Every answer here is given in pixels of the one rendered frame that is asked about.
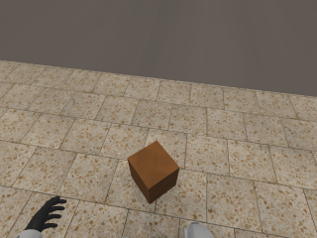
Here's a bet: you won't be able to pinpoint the carton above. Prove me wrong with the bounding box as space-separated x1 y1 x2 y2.
127 141 180 204

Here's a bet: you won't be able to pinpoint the left robot hand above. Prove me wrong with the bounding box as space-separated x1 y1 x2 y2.
25 195 67 232

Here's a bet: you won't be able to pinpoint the right robot thigh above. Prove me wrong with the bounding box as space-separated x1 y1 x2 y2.
183 223 214 238

